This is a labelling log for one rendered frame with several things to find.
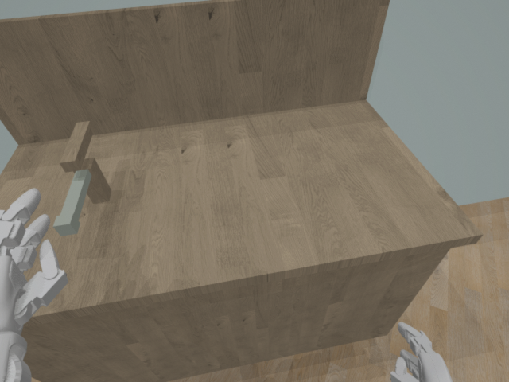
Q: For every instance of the robot right hand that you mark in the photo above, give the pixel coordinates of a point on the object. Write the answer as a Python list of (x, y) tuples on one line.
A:
[(428, 367)]

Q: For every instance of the robot left hand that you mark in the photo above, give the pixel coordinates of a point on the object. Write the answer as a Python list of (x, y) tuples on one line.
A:
[(17, 254)]

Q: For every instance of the tap lever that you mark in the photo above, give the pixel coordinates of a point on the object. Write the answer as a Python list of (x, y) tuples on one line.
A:
[(67, 223)]

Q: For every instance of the robot left forearm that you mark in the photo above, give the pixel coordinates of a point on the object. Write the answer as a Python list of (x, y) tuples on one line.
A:
[(13, 348)]

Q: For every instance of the counter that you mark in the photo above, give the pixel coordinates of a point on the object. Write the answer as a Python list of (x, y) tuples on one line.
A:
[(246, 202)]

